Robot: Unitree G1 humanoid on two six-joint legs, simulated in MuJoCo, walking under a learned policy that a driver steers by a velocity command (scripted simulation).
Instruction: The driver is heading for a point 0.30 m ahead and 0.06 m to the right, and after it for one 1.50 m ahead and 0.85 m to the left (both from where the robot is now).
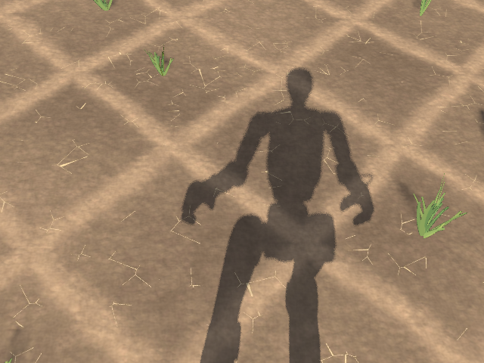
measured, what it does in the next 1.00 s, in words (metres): steps on the spot, turning right: right foot, then left foot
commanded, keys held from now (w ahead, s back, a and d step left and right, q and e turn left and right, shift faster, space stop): e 0.36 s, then no key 0.30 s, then w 0.34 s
